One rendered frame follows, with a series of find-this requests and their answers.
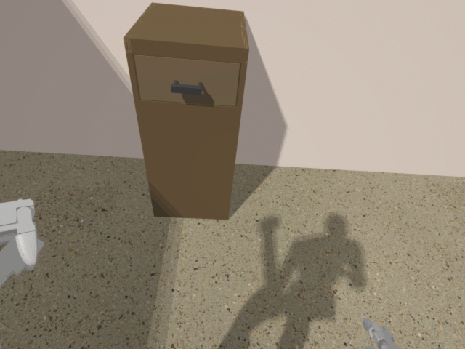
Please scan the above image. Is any right robot hand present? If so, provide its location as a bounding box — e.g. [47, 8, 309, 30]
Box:
[363, 318, 402, 349]

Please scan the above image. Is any handle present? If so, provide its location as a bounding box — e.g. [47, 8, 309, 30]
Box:
[171, 80, 202, 95]

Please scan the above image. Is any left robot hand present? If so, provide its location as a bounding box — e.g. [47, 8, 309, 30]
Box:
[0, 199, 44, 288]

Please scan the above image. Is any drawer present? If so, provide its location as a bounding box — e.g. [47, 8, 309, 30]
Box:
[134, 54, 240, 106]

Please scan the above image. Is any cabinet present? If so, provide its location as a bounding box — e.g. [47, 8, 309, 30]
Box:
[124, 2, 249, 220]

